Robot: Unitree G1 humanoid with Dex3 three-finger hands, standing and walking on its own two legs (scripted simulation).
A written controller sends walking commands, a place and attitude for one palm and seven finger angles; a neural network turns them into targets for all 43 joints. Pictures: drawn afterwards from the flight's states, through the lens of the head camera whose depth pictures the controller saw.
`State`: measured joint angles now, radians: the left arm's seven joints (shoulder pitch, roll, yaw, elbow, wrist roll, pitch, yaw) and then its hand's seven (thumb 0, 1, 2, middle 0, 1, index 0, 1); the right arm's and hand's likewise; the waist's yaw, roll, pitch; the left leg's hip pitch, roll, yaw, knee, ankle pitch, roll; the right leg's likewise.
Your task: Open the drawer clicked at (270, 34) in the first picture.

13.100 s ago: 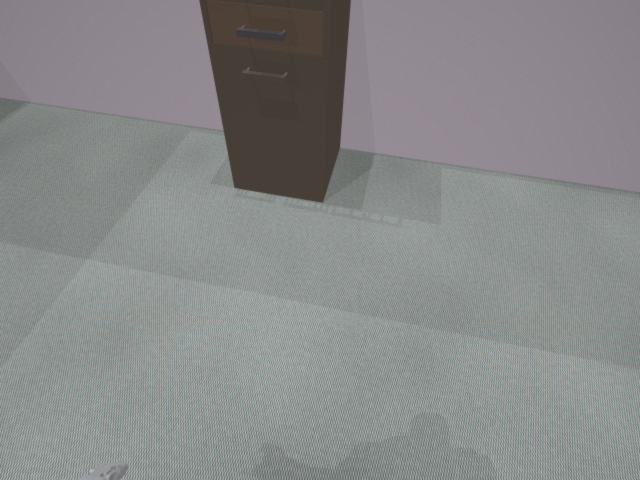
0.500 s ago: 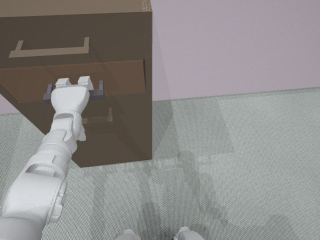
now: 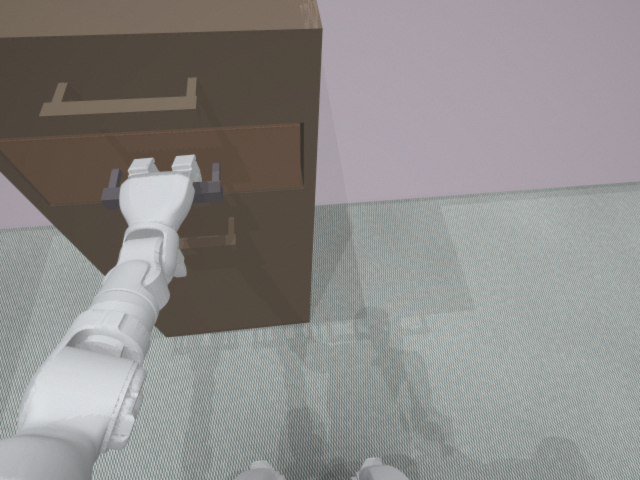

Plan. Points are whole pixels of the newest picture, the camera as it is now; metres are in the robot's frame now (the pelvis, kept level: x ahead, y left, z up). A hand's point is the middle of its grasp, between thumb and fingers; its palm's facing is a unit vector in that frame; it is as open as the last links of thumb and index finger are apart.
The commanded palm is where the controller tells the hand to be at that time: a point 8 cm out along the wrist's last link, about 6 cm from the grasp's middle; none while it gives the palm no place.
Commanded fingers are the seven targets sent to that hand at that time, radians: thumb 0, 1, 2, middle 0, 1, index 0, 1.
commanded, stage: close the thumb around the handle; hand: left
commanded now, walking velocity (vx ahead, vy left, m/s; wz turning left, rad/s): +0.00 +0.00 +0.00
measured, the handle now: (165, 183) +0.51 +0.20 +0.02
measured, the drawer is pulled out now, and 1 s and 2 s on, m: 0.00 0.03 0.10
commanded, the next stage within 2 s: pull the drawer open in 0.54 s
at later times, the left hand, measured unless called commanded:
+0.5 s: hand (172, 221) +0.46 +0.19 +0.00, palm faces -0.05 -0.03 -1.00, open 5.5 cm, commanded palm +0.44 +0.19 +0.05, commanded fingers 0.00 0.90 0.90 -0.40 -1.35 -0.40 -1.35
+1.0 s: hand (171, 240) +0.43 +0.19 +0.00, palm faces -0.03 -0.06 -1.00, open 5.4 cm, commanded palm +0.41 +0.18 +0.05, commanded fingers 0.00 0.90 0.90 -0.40 -1.35 -0.40 -1.35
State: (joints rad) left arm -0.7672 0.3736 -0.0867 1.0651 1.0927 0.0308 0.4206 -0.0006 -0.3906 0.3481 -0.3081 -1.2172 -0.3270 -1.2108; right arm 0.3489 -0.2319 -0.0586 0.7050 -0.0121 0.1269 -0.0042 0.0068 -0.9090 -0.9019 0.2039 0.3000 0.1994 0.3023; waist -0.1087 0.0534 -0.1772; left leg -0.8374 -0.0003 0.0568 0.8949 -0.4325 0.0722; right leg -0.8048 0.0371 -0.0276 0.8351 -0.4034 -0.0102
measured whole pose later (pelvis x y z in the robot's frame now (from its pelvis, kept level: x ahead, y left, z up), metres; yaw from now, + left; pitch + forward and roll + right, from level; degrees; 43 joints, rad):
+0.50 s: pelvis +0.00 -0.01 +0.00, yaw +0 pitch +21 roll -2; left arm -0.73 0.38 -0.08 1.03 1.10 0.02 0.41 0.00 0.74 0.83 -0.37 -1.34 -0.41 -1.33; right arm 0.34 -0.24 -0.07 0.70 -0.01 0.13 -0.01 0.01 -0.91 -0.90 0.20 0.30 0.20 0.30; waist -0.10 0.05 -0.18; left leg -0.81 0.01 0.06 0.87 -0.43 0.06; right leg -0.79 0.04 -0.03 0.82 -0.40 -0.02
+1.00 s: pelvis +0.02 -0.01 +0.01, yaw +0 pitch +19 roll -2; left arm -0.52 0.34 -0.09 0.83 1.08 0.03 0.43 0.01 0.75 0.80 -0.32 -1.35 -0.41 -1.35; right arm 0.33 -0.24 -0.08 0.69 -0.01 0.14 0.00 0.01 -0.91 -0.90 0.20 0.30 0.20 0.30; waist -0.06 0.06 -0.18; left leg -0.73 0.00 0.06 0.82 -0.43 0.06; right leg -0.71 0.05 -0.01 0.78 -0.40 -0.02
